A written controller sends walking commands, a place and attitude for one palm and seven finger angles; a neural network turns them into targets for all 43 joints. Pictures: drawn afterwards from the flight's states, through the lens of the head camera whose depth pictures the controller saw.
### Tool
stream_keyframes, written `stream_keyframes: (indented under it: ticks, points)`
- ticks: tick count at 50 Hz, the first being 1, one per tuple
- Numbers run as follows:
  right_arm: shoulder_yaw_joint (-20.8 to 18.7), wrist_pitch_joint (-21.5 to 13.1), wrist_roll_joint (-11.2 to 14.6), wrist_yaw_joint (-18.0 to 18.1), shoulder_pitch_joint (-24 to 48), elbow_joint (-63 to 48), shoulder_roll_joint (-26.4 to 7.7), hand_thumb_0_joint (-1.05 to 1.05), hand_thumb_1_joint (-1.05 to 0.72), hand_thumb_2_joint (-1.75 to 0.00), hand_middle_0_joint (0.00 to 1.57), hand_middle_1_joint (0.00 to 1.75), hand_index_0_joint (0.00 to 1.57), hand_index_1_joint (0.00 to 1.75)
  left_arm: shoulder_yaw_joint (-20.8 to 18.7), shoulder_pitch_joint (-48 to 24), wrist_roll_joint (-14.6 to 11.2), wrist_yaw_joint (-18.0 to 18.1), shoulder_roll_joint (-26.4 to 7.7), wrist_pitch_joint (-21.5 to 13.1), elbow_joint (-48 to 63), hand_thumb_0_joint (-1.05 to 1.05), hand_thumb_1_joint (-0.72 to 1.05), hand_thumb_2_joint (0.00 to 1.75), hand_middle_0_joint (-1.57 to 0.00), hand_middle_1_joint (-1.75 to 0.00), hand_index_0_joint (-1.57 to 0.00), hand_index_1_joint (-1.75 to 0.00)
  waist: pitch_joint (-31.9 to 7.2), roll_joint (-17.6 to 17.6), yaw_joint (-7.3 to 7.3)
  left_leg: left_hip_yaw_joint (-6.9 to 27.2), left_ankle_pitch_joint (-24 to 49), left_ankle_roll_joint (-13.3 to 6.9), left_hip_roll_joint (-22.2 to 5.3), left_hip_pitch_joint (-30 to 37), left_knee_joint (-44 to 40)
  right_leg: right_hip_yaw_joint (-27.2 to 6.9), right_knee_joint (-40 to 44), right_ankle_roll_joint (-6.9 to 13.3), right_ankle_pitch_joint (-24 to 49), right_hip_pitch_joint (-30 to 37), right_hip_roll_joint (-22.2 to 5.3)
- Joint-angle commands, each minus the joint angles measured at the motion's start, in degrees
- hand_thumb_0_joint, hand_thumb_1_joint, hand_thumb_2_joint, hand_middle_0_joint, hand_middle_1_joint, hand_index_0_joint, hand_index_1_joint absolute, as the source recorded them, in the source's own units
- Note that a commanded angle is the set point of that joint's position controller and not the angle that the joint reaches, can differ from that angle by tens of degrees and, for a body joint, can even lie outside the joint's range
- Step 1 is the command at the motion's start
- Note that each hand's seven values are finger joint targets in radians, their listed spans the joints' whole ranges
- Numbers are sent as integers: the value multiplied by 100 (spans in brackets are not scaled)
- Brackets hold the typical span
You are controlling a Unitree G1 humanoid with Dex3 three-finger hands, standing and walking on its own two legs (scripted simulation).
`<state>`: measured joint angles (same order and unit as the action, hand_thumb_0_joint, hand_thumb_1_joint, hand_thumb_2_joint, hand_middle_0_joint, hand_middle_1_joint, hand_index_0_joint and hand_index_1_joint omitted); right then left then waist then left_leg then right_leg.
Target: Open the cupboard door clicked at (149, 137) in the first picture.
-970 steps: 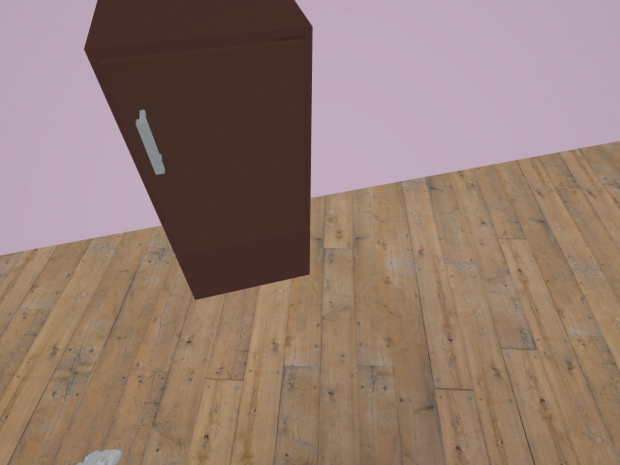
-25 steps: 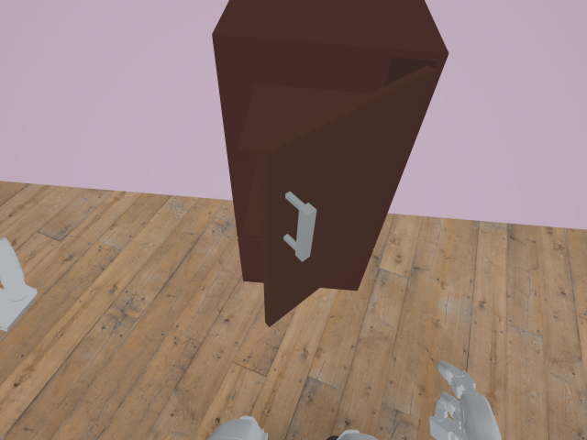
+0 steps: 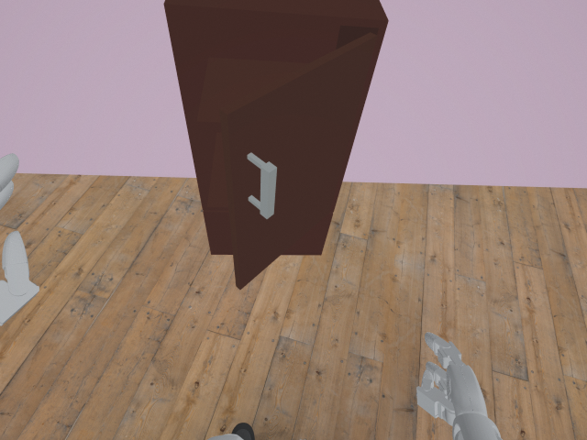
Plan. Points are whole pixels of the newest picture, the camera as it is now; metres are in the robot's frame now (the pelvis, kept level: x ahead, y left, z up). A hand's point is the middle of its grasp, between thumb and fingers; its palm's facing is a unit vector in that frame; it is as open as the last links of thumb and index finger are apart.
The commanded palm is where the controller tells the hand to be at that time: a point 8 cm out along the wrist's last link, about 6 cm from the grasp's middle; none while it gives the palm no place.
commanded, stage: stop stepping back and stand still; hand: left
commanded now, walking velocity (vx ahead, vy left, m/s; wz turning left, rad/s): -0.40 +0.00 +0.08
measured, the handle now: (260, 186) +0.54 +0.09 -0.04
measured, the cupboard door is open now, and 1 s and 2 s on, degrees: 45 45 45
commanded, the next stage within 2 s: let the arm hang, fingers relaxed in 0.80 s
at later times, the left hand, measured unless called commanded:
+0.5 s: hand out of the picture +0.07 +0.26 +0.16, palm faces +0.51 -0.77 -0.38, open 7.4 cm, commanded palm +0.01 +0.29 +0.18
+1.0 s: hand out of the picture +0.06 +0.27 +0.04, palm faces +0.30 -0.84 -0.45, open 7.4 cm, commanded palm none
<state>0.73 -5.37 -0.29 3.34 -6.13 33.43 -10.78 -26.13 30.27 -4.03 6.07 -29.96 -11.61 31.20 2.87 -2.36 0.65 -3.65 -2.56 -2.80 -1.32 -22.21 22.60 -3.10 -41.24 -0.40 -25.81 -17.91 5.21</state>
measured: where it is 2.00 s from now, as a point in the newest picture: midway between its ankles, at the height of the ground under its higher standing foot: outside the picture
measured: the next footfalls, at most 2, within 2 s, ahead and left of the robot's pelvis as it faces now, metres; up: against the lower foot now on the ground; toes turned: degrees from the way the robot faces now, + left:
right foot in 0.20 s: -0.11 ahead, -0.12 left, +0.00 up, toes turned +4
left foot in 0.44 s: -0.06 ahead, +0.11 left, +0.00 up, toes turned +4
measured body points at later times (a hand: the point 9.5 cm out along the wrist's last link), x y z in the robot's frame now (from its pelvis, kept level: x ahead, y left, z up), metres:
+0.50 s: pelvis -0.13 -0.02 -0.01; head -0.15 +0.00 +0.44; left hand +0.04 +0.30 +0.18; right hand +0.00 -0.26 -0.09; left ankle -0.12 +0.10 -0.74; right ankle -0.12 -0.12 -0.74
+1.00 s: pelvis -0.15 +0.00 -0.01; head -0.16 -0.02 +0.44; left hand +0.04 +0.31 +0.07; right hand +0.01 -0.25 -0.12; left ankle -0.10 +0.11 -0.74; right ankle -0.15 -0.12 -0.73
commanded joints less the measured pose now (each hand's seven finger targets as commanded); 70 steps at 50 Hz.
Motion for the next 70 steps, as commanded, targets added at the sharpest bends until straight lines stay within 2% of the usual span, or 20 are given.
stream_keyframes:
  ticks: [1,4,8,9,10,11,15,19,24,30,34,37,40,44,45,46,48,51,59,70]
  points:
    - [-372,-500,-25,-30,128,-731,-884,0,-90,-90,20,30,20,30,-631,765,-111,174,-498,-200,1322,0,90,90,-20,-30,-20,-30,-1683,1178,-191,1151,1776,-639,-1563,1570,-777,77,-1254,-74,-242,-142,-182]
    - [-356,-490,-57,33,313,-796,-962,0,-90,-90,20,30,20,30,-715,563,-127,307,-596,-25,1257,0,90,90,-20,-30,-20,-30,-1090,1273,-155,958,-1683,-440,-1421,-175,-1698,483,-1051,26,-263,786,-122]
    - [-379,-441,-14,91,199,-840,-883,0,-90,-90,20,30,20,30,-784,610,-117,389,-679,6,1232,0,90,90,-20,-30,-20,-30,-931,1201,-116,245,-2919,314,-474,-564,-821,742,1801,293,-453,1417,-156]
    - [-388,-371,24,71,90,-783,-778,0,-90,-90,20,30,20,30,-841,589,-34,382,-877,-40,1340,0,90,90,-20,-30,-20,-30,-760,-184,-16,-172,-2427,560,170,332,1201,-613,3302,589,-1154,-173,-1280]
    - [-371,-303,-73,49,80,-711,-845,0,-90,-90,20,30,20,30,-1086,376,-9,428,-1212,-127,1653,0,90,90,-20,-30,-20,-30,-619,-825,-124,317,-1923,570,458,476,3310,-2398,4032,1115,-1499,-1633,-2603]
    - [-317,-277,-182,24,-207,-559,-845,0,-90,-90,20,30,20,30,-927,-97,95,434,-1086,-170,1719,0,90,90,-20,-30,-20,-30,-637,-640,-6,536,-1767,536,242,-295,4060,-1921,3619,1225,-868,-1278,-2708]
    - [-289,-429,28,247,-128,-446,-767,0,-90,-90,20,30,20,30,-229,-738,193,419,-413,-109,830,0,90,90,-20,-30,-20,-30,-306,-260,112,423,-1610,376,-165,160,2819,-695,2957,614,-435,-958,-1856]
    - [-252,-651,-48,353,-298,-302,-800,0,-90,-90,20,30,20,30,-152,-971,336,475,-333,-241,444,0,90,90,-20,-30,-20,-30,-242,24,7,-9,-2035,42,77,982,443,-779,2566,567,-841,-457,-1575]
    - [-216,-685,-45,246,-374,-390,-800,0,-90,-90,20,30,20,30,-482,-574,312,446,-477,-402,924,0,90,90,-20,-30,-20,-30,-514,1627,66,1995,-2080,-509,-1251,860,-880,549,221,14,390,-199,-474]
    - [-238,-709,-29,142,-266,-412,-854,0,-90,-90,20,30,20,30,-563,56,315,429,-432,-350,558,0,90,90,-20,-30,-20,-30,-350,986,10,803,-2244,-187,-778,-245,-152,397,1451,152,794,1043,-592]
    - [-360,-520,19,65,-350,-420,-738,0,-90,-90,20,30,20,30,-599,-56,223,402,-471,-387,306,0,90,90,-20,-30,-20,-30,-350,-898,-31,253,-2265,225,59,-1005,3100,-2422,2991,1184,-403,786,-2320]
    - [-251,-490,8,63,-391,-370,-666,0,-90,-90,20,30,20,30,-565,-327,278,402,-433,-497,306,0,90,90,-20,-30,-20,-30,-445,-198,46,422,-2063,206,-190,-526,2542,-1287,2473,1111,1255,657,-2154]
    - [-217,-539,-17,175,-260,-393,-660,0,-90,-90,20,30,20,30,-390,-439,243,424,-302,-488,500,0,90,90,-20,-30,-20,-30,-476,-63,60,26,-1215,153,2,972,596,-395,2253,600,672,78,-1528]
    - [-316,-602,24,185,-184,-519,-892,0,-90,-90,20,30,20,30,-415,-295,204,381,-303,-523,694,0,90,90,-20,-30,-20,-30,-513,948,-86,1275,-1721,-128,-885,772,-465,39,1472,30,697,308,-642]
    - [-592,-792,-15,-297,-166,903,-1666,0,-90,-90,20,30,20,30,2105,-662,694,-392,947,447,-3699,0,90,90,-20,-30,-20,-30,-15,1423,390,1419,-427,-173,-904,293,94,558,160,47,902,-645,-668]
    - [-569,-164,-49,-357,-498,868,-1545,0,-90,-90,20,30,20,30,1826,-827,652,-553,1108,1069,-3830,0,90,90,-20,-30,-20,-30,-176,1562,183,1632,431,-445,-1113,10,-185,339,-89,36,187,-389,-703]
    - [-387,91,-163,-296,-444,670,-1214,0,-90,-90,20,30,20,30,1996,-848,594,-567,1357,1208,-4289,0,90,90,-20,-30,-20,-30,-552,406,-24,1897,908,-671,-1240,118,41,271,-144,43,-224,-145,-629]
    - [-310,174,-93,-298,-382,804,-1079,0,-90,-90,20,30,20,30,2057,-1031,624,-556,882,1058,-5444,0,90,90,-20,-30,-20,-30,-1130,-894,-155,850,884,-18,-359,471,891,-259,1307,260,2829,938,-1110]
    - [-164,499,-104,-285,-355,1950,-812,0,-90,-90,20,30,20,30,2419,-1588,479,-498,927,1095,-8117,0,90,90,-20,-30,-20,-30,-332,903,-6,840,-622,171,-306,1006,-80,-339,2076,272,1186,399,-991]
    - [-281,605,-88,-189,-1040,2782,-724,0,-90,-90,20,30,20,30,2422,-1240,472,-473,1107,1119,-9341,0,90,90,-20,-30,-20,-30,11,413,7,964,-1556,111,-377,1033,-404,-152,2481,352,378,177,-946]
